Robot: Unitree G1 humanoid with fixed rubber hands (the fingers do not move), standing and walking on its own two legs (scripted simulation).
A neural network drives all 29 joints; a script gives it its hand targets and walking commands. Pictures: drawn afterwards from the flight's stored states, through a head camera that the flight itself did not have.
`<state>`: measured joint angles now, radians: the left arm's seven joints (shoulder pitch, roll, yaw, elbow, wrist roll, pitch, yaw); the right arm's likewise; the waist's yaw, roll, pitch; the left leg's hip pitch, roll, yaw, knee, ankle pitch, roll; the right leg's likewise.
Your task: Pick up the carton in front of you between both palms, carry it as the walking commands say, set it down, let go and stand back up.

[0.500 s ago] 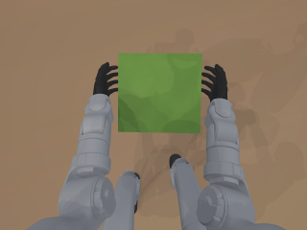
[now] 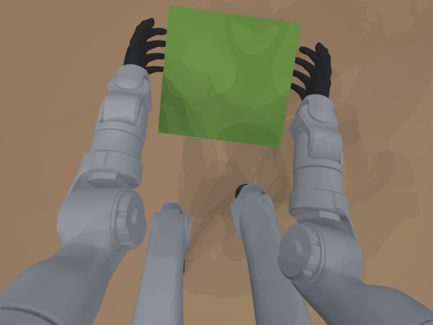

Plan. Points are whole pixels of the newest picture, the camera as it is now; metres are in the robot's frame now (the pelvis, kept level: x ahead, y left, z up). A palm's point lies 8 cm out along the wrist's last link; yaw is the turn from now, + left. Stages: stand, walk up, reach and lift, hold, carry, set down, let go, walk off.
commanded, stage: set down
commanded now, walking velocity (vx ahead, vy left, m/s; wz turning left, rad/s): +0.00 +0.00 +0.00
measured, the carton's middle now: (225, 87) +0.51 -0.08 -0.22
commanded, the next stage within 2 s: none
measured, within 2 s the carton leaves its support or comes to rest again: rests again in 0.66 s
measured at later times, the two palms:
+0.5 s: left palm (162, 73) +0.57 +0.05 -0.26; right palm (289, 109) +0.45 -0.22 -0.25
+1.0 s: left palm (168, 69) +0.58 +0.04 -0.29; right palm (290, 105) +0.46 -0.23 -0.28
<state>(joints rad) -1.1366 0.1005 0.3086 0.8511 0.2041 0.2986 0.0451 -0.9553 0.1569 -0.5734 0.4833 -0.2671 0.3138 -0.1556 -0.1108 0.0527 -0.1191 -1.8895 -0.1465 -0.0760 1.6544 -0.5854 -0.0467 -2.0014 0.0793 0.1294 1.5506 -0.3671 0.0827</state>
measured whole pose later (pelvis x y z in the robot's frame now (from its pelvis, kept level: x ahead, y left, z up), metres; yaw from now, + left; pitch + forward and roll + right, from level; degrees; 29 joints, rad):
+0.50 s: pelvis -0.01 +0.02 -0.09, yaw -1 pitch +48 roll -3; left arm -1.57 0.28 0.02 1.12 0.09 0.28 0.11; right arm -1.21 0.10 -0.69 0.56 -0.19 0.28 -0.14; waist -0.19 0.05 0.14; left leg -2.20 -0.20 -0.08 1.98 -0.62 -0.04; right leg -2.27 0.07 0.11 1.83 -0.41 0.14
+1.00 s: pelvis -0.01 +0.02 -0.12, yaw -2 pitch +47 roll -6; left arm -1.68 0.29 0.07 1.22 0.20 0.24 0.04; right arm -1.31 0.03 -0.77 0.72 -0.21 0.25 -0.07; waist -0.22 0.03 0.21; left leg -2.25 -0.19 -0.08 2.11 -0.66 -0.01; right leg -2.30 0.04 0.07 1.93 -0.45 0.14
